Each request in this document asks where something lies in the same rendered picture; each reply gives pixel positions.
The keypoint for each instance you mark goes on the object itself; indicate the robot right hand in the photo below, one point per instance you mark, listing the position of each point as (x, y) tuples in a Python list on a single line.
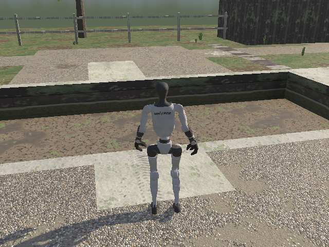
[(195, 147)]

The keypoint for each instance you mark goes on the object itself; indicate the left robot thigh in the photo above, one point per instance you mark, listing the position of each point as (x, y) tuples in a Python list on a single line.
[(153, 156)]

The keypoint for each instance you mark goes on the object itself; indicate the left robot forearm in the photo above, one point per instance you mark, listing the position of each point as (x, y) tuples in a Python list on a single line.
[(139, 136)]

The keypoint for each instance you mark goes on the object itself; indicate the right robot forearm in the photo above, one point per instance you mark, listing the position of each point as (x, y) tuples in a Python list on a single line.
[(190, 136)]

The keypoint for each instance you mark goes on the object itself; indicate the robot left foot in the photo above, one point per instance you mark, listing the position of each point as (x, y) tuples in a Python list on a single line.
[(155, 209)]

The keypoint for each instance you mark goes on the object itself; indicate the right robot upper arm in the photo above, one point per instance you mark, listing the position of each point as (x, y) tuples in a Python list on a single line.
[(182, 117)]

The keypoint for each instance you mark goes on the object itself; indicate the left robot upper arm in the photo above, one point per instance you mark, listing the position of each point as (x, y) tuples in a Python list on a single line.
[(144, 118)]

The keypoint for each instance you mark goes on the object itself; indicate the robot left hand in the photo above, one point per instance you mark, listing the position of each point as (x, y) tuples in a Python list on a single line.
[(141, 143)]

